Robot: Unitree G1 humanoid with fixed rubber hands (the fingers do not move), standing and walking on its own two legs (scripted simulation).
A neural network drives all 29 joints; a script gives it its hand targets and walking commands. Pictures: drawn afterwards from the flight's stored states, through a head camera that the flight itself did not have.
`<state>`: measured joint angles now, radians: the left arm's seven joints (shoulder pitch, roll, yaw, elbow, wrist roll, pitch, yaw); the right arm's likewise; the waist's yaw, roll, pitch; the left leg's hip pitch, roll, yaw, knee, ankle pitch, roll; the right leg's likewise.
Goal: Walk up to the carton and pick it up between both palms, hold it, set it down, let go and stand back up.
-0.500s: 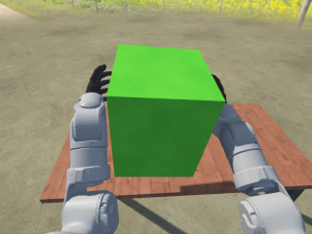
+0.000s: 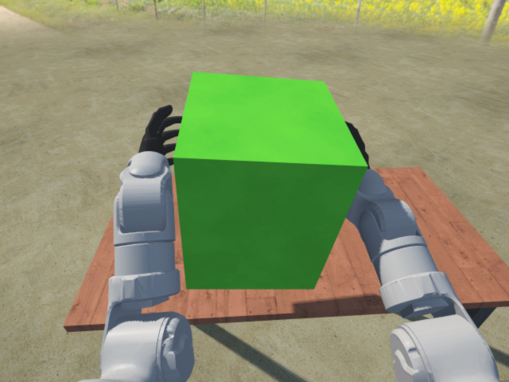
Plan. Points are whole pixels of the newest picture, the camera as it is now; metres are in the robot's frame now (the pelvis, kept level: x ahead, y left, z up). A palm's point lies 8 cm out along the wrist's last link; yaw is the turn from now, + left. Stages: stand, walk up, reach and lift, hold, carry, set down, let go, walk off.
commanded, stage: hold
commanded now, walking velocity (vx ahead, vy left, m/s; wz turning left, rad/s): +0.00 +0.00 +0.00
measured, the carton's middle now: (255, 184) +0.36 +0.01 +0.19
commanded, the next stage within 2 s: none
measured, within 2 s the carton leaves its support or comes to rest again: neither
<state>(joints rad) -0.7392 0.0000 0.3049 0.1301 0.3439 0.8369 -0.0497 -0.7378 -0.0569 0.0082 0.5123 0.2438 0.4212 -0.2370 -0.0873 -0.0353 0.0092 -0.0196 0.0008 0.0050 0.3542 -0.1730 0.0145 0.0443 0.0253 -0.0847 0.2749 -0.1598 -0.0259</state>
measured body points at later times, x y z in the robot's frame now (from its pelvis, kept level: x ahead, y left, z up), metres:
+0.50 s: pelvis +0.00 +0.00 +0.00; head -0.06 +0.02 +0.44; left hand +0.38 +0.16 +0.25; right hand +0.37 -0.14 +0.22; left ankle +0.03 +0.11 -0.75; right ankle +0.01 -0.10 -0.75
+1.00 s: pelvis +0.00 +0.00 +0.00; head -0.06 +0.02 +0.44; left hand +0.38 +0.16 +0.25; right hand +0.37 -0.14 +0.22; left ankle +0.03 +0.11 -0.75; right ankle +0.01 -0.10 -0.75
